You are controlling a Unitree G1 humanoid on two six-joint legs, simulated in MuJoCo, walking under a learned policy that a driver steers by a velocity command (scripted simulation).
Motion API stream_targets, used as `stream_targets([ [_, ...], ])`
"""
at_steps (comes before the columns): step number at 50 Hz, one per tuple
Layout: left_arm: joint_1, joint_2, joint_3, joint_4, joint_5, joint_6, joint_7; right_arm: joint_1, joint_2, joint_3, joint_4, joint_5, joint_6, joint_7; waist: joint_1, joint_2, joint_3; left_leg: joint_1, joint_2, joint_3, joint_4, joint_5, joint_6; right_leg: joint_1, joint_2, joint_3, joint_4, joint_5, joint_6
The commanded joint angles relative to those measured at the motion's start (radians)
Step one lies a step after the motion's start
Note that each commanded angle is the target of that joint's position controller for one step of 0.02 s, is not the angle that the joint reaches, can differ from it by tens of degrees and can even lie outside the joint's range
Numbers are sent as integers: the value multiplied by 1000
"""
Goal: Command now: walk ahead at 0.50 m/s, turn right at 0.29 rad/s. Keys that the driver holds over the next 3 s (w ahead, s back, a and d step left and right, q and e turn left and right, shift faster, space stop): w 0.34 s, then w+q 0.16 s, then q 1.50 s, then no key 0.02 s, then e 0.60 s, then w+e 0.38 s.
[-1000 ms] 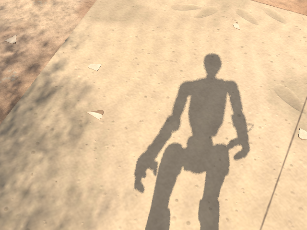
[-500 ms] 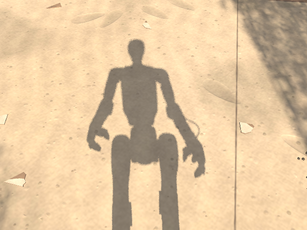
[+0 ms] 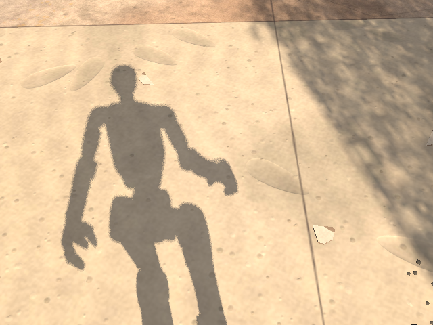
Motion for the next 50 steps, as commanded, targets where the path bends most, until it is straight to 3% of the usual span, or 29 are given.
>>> stream_targets([
  [1,-11,84,5,-71,18,-13,-10,165,-110,-45,7,14,3,1,-87,37,-68,401,347,-537,-341,-260,175,-437,-98,-16,284,101,7],
  [2,-41,71,3,-81,19,-9,-17,155,-92,-37,19,10,-1,1,-73,64,-35,346,297,-426,-357,-143,147,-418,-122,-25,233,123,11],
  [4,-35,54,-3,-78,32,8,-30,186,-88,-33,55,17,-17,1,-53,119,-32,294,244,-302,-374,44,130,-365,-134,-42,181,138,26],
  [7,-80,39,-11,-92,35,17,-37,238,-106,-38,92,30,-38,10,-46,114,-34,312,242,-231,-403,168,156,-416,-147,-70,125,178,44],
  [11,-265,11,-34,-149,32,13,-49,280,-100,-37,126,32,-31,12,-79,105,11,311,207,-141,-458,162,153,-466,-201,-147,-90,319,77],
  [13,-342,-7,-47,-169,27,8,-52,310,-112,-40,144,33,-30,13,-100,107,18,306,193,-103,-454,206,141,-419,-198,-180,-211,375,80],
  [16,-402,5,-50,-184,21,4,-48,359,-133,-45,170,31,-26,13,-118,105,16,348,217,-94,-420,276,130,-361,-179,-209,-314,384,68],
  [19,-407,24,-43,-194,23,-4,-37,372,-144,-47,190,28,-15,6,-103,101,22,397,251,-126,-346,374,120,-300,-159,-208,-378,314,37],
  [20,-352,31,-38,-178,27,-10,-31,363,-152,-48,193,28,-11,4,-73,96,2,402,247,-129,-278,458,110,-223,-138,-211,-419,288,26],
  [21,-232,47,-27,-136,34,-21,-22,355,-149,-47,197,33,-7,3,-16,58,-54,375,208,-98,-131,527,93,-61,-118,-213,-496,307,8],
  [22,-68,101,-7,-90,52,-34,-9,348,-121,-37,182,38,-9,4,47,-2,-165,252,153,-64,83,405,71,179,-211,-114,-513,273,-27],
  [23,49,205,18,-87,71,-37,5,377,-21,-11,129,61,-12,7,67,-185,-302,-36,32,18,411,-50,27,448,-509,252,-579,131,-95],
  [24,39,215,27,-75,36,-18,3,413,-83,-33,143,48,-1,-4,42,-219,-318,-163,-23,-31,572,-366,35,404,-591,469,-676,96,-149],
  [25,-52,134,7,-91,22,-13,0,366,-117,-46,152,34,10,-6,6,-102,-176,-198,43,-85,615,-304,47,285,-540,339,-688,46,-128],
  [26,-128,67,-11,-101,15,-20,-2,330,-87,-41,154,35,12,0,-20,-71,-70,-182,72,-82,589,-234,39,158,-494,203,-719,202,-110],
  [27,-166,30,-21,-102,15,-28,-1,322,-65,-41,161,35,20,2,-48,-64,-26,-139,91,-75,552,-200,28,82,-450,85,-734,385,-80],
  [28,-177,15,-26,-94,12,-36,4,327,-63,-45,163,21,35,5,-74,-79,-8,-106,99,-68,537,-193,13,34,-422,-3,-724,588,-65],
  [30,-165,23,-23,-85,9,-51,8,344,-42,-49,166,15,58,11,-103,-66,-44,-67,78,-46,557,-168,-8,18,-407,-117,-685,906,-66],
  [31,-163,32,-20,-81,5,-55,10,335,-35,-51,158,17,65,14,-113,-69,-54,-79,72,-38,551,-142,-14,25,-404,-157,-678,972,-68],
  [34,-159,36,-16,-71,1,-45,22,245,-21,-47,114,13,77,25,-108,-91,-34,-132,78,-10,444,-38,-31,23,-386,-251,-683,965,-71],
  [38,-144,49,-11,-54,0,-29,30,134,2,-30,64,10,79,41,-76,-98,-34,-39,60,50,188,89,-19,18,-367,-343,-644,932,-66],
  [43,-129,92,13,-43,-2,1,35,132,-46,-44,29,-2,77,41,-72,-94,-57,36,22,76,57,-53,43,100,-419,-338,-456,972,-47],
  [44,-133,95,16,-44,-3,10,36,174,-54,-49,36,-4,69,36,-92,-71,-81,90,1,81,0,-51,62,99,-408,-348,-346,957,-32],
  [45,-120,98,18,-43,-1,20,33,250,-76,-59,53,-10,54,26,-135,5,-128,206,-6,53,-104,101,90,61,-368,-373,-168,863,13],
  [46,-78,76,11,-76,5,25,29,311,-197,-89,47,-12,41,10,-144,178,-208,391,210,-222,-118,547,154,-125,-288,-393,113,445,72],
  [47,-53,16,-2,-123,-1,44,21,305,-293,-117,38,25,60,4,-107,302,-306,534,423,-571,-151,819,367,-383,-73,-294,356,-251,114],
  [48,-101,40,-2,-107,24,62,23,304,-250,-112,29,59,76,3,-135,107,-308,488,397,-519,-193,573,360,-405,-142,-139,391,-212,116],
  [49,-152,36,-2,-119,11,65,22,232,-203,-99,19,48,90,-3,-116,85,-181,368,351,-449,-233,376,332,-436,-157,-133,374,-124,114],
  [50,-184,37,0,-119,10,62,25,165,-149,-82,12,39,101,-9,-88,47,-81,268,284,-386,-278,245,274,-437,-182,-126,290,-41,114],
])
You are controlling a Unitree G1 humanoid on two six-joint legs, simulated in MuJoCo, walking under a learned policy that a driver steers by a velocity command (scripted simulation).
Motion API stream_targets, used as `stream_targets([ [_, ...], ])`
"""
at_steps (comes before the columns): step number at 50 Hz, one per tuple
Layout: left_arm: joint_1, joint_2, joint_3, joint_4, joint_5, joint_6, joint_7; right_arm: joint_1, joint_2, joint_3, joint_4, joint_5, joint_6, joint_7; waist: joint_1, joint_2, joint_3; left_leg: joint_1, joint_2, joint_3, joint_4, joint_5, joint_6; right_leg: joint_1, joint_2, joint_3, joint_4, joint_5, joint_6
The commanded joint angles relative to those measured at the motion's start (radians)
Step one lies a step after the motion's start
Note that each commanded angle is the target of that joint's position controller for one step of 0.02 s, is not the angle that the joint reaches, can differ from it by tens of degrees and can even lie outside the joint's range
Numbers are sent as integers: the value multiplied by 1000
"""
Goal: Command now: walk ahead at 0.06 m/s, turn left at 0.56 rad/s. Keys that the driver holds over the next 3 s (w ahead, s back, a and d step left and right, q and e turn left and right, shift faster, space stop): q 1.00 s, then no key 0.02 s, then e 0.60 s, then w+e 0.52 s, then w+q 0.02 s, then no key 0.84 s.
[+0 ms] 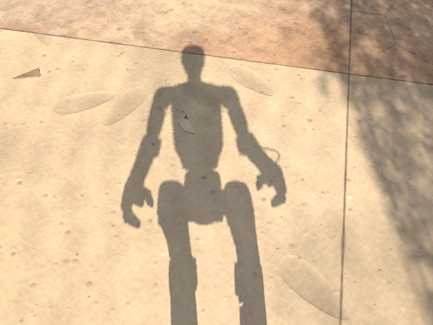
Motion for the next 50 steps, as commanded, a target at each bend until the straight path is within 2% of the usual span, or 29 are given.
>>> stream_targets([
  [1,7,105,24,-79,13,4,5,46,-132,-37,-47,13,22,-24,-5,74,-95,185,268,-371,-311,220,165,-185,-31,117,36,105,13],
  [2,37,102,24,-67,24,13,4,24,-118,-33,-54,6,22,-24,9,96,-111,154,233,-337,-312,227,148,-140,-20,107,21,138,15],
  [3,53,94,24,-62,24,22,3,30,-124,-34,-55,1,17,-20,11,91,-136,150,221,-329,-306,252,141,-116,-6,107,11,148,18],
  [5,56,79,20,-67,12,30,1,44,-154,-44,-53,-2,8,-13,11,77,-164,158,208,-335,-304,231,135,-106,3,114,-47,153,26],
  [9,-11,87,21,-95,8,37,6,65,-174,-53,-56,-8,18,-12,-24,127,-150,169,194,-417,-343,-63,124,-132,13,131,-175,161,36],
  [12,-40,91,20,-111,1,32,9,72,-181,-59,-59,-13,26,-10,-38,133,-142,172,195,-476,-346,-138,118,-113,29,141,-256,154,31],
  [16,-22,92,16,-121,-13,15,15,56,-183,-64,-65,-18,31,-3,-36,145,-151,160,186,-535,-325,-82,103,-13,68,139,-386,125,3],
  [18,35,94,15,-114,-21,6,19,35,-180,-65,-67,-13,36,1,-12,156,-153,132,172,-565,-315,-45,76,88,95,134,-522,128,-24],
  [19,82,93,15,-104,-21,0,24,15,-177,-65,-69,-4,38,1,17,150,-150,98,149,-561,-300,-62,44,169,103,127,-648,184,-40],
  [20,120,114,20,-96,-15,-7,33,5,-161,-60,-74,7,37,-3,37,119,-140,32,100,-530,-265,-145,-9,263,64,154,-800,233,-56],
  [21,102,203,38,-113,1,-10,42,52,-100,-46,-80,16,34,-9,1,-61,-144,-61,0,-409,-81,-305,-73,322,-155,368,-930,103,-104],
  [22,-15,273,50,-158,11,-8,39,36,-114,-53,-87,11,29,-17,-6,-229,-70,-204,-157,-167,160,-345,-101,218,-348,611,-1003,107,-196],
  [23,-34,220,39,-160,20,-7,32,30,-182,-69,-76,-28,26,-16,-24,-116,-52,-147,-60,-185,344,-329,-112,137,-352,528,-942,314,-237],
  [24,-76,156,21,-170,11,-10,28,65,-176,-73,-56,-26,28,-8,-58,-69,-68,-108,-61,-184,431,-282,-111,126,-287,421,-898,462,-219],
  [25,-102,135,14,-177,7,-12,24,103,-163,-70,-37,-24,35,-1,-76,-68,-76,-102,-59,-174,509,-241,-118,144,-229,319,-868,561,-194],
  [27,-98,129,12,-191,6,-12,24,129,-156,-65,-24,-18,50,17,-64,-120,-102,-142,-45,-137,590,-221,-143,229,-183,216,-824,705,-188],
  [31,37,157,26,-160,6,-9,21,18,-131,-46,-67,-6,61,29,24,-124,-104,-205,-6,-97,472,-238,-183,398,-217,182,-779,835,-216],
  [33,59,175,35,-151,8,-8,18,-6,-122,-38,-80,-2,66,33,39,-140,-111,-174,11,-79,393,-261,-184,422,-237,169,-766,850,-222],
  [36,36,192,42,-152,11,-8,3,-26,-109,-26,-99,5,68,38,39,-161,-115,-50,30,-33,255,-282,-161,363,-247,118,-748,844,-213],
  [40,19,219,53,-143,8,-3,-13,-15,-117,-23,-116,14,60,34,29,-187,-131,84,20,23,81,-261,-118,313,-265,84,-691,838,-190],
  [42,0,221,56,-137,-7,3,-15,37,-115,-22,-105,-2,45,24,-24,-131,-141,228,9,23,-155,-71,-86,229,-248,28,-583,711,-121],
  [43,35,198,52,-131,-5,6,-18,72,-168,-34,-97,-19,30,13,-40,10,-159,362,85,-132,-277,17,-61,98,-203,-31,-425,521,-55],
  [44,31,97,24,-203,8,14,-24,82,-334,-67,-123,-13,15,5,-8,324,-148,465,414,-574,-280,458,61,-202,-25,-98,-181,-72,31],
  [45,-60,134,25,-215,12,32,-5,182,-328,-79,-102,4,15,6,-106,203,-182,421,443,-560,-242,582,189,-220,3,68,-50,-124,28],
  [46,-62,142,28,-207,-1,40,-4,151,-277,-62,-94,5,17,1,-68,155,-131,389,388,-477,-243,528,193,-235,-14,102,2,-56,22],
  [47,-53,151,31,-191,-11,37,-8,71,-226,-46,-103,6,22,-5,-32,130,-79,334,316,-406,-263,429,154,-225,-29,120,-20,41,18],
  [48,-44,166,37,-184,-6,31,-10,14,-201,-37,-113,9,26,-11,-6,140,-66,324,257,-368,-272,373,114,-217,-33,122,-54,104,18],
  [49,-16,178,41,-168,8,31,-14,-4,-188,-32,-120,12,27,-17,1,158,-82,320,224,-342,-269,406,106,-191,-23,111,-48,144,26],
  [50,1,178,41,-160,11,33,-18,6,-186,-30,-120,11,26,-16,3,147,-109,326,212,-336,-264,429,105,-174,-11,109,-40,162,31],
])
Over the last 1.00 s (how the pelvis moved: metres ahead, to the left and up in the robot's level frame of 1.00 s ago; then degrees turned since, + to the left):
0.40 -0.01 0.00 16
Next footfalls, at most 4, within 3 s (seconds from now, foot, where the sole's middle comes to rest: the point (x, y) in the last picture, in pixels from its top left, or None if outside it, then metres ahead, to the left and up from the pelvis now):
0.40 right None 0.09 -0.13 -0.76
0.86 left None -0.02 0.06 -0.76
1.32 right None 0.09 -0.09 -0.76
1.66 left None -0.02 0.10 -0.76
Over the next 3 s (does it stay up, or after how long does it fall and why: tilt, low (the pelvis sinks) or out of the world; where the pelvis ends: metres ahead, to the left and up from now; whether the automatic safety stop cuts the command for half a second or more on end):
stays up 0.33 -0.03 0.02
